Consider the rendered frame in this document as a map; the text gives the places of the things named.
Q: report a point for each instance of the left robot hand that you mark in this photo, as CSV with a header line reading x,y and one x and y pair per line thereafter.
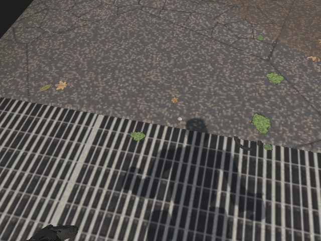
x,y
55,233

